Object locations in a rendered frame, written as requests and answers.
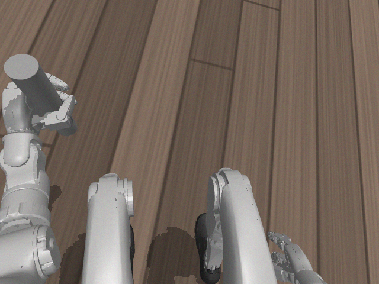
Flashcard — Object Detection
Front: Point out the right robot hand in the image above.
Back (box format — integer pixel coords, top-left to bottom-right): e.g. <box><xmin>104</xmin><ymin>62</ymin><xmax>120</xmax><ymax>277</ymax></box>
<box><xmin>267</xmin><ymin>231</ymin><xmax>313</xmax><ymax>284</ymax></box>

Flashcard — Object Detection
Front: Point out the can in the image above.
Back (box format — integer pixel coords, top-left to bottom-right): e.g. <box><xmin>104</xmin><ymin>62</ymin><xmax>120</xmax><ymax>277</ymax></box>
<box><xmin>4</xmin><ymin>54</ymin><xmax>78</xmax><ymax>136</ymax></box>

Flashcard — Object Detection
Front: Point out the left robot hand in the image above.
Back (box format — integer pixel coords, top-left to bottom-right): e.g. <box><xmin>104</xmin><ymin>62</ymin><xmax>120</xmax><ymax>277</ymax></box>
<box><xmin>2</xmin><ymin>73</ymin><xmax>78</xmax><ymax>137</ymax></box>

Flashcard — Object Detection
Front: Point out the left robot arm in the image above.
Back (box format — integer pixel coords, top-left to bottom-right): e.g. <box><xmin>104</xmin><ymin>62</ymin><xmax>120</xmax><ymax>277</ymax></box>
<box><xmin>0</xmin><ymin>132</ymin><xmax>61</xmax><ymax>284</ymax></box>

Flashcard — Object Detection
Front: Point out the right robot arm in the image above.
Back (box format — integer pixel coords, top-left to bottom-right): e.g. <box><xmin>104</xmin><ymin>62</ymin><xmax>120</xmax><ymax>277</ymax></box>
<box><xmin>294</xmin><ymin>270</ymin><xmax>327</xmax><ymax>284</ymax></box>

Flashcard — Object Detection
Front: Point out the right robot foot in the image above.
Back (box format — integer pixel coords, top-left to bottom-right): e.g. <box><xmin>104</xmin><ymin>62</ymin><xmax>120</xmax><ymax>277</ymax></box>
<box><xmin>195</xmin><ymin>213</ymin><xmax>221</xmax><ymax>284</ymax></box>

